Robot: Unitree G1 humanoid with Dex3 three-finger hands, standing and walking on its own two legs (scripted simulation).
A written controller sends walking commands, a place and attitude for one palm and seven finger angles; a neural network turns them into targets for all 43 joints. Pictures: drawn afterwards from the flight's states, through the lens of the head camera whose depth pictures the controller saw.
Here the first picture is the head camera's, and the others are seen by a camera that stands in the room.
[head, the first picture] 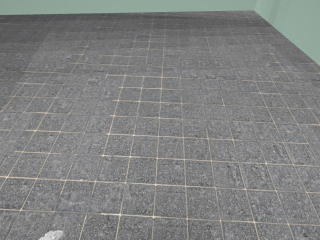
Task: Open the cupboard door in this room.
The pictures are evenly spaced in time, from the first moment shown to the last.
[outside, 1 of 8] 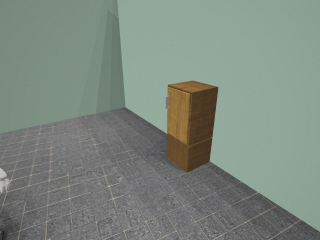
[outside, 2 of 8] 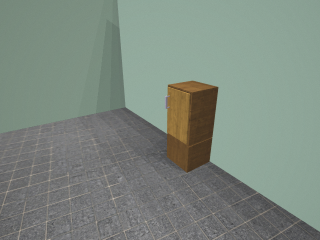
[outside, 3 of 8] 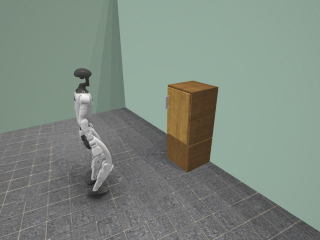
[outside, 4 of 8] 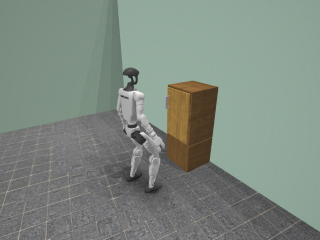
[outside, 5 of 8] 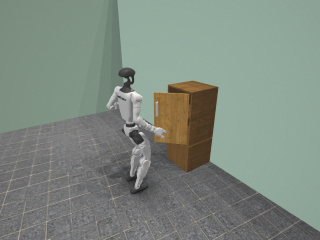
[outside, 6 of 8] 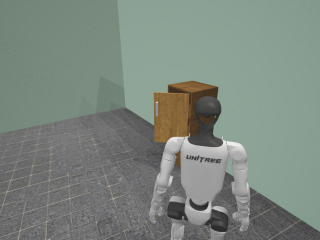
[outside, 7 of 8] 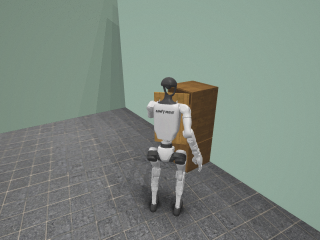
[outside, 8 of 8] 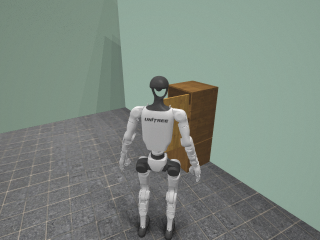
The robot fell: no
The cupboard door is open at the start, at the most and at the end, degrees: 0 89 88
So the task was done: yes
